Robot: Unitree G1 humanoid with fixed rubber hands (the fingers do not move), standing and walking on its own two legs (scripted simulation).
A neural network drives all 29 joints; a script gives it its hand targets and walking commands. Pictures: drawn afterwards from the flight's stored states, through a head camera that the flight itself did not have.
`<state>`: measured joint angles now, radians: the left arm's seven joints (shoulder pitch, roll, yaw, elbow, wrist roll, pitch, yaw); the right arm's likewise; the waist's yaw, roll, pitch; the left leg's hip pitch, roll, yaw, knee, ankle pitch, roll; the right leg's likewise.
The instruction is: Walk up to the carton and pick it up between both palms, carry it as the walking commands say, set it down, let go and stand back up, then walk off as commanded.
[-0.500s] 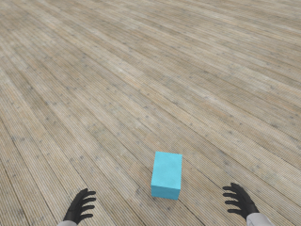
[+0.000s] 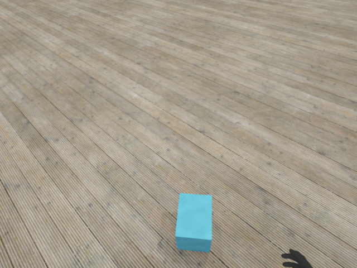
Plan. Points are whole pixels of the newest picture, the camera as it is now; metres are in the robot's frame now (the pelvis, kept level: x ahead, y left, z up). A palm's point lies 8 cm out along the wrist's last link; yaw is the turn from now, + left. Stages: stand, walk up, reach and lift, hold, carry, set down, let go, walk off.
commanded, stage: stand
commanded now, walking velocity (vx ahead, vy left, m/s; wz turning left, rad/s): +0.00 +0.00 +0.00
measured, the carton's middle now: (194, 222) +0.47 -0.03 -0.66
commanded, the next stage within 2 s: walk off in 1.52 s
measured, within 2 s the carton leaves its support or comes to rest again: neither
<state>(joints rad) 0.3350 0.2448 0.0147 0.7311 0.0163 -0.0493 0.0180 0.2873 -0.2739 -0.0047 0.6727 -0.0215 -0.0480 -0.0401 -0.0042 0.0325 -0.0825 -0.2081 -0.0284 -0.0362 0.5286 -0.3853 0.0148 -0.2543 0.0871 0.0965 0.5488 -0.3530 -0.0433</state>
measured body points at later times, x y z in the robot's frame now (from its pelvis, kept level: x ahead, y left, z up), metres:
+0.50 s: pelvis +0.02 -0.02 +0.00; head +0.02 -0.03 +0.45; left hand +0.08 +0.24 -0.13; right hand +0.05 -0.29 -0.14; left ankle -0.07 +0.11 -0.73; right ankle -0.05 -0.10 -0.73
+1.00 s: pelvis +0.00 -0.02 +0.00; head +0.00 -0.03 +0.45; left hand -0.01 +0.23 -0.14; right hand -0.04 -0.26 -0.15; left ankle -0.07 +0.11 -0.73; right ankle -0.05 -0.10 -0.73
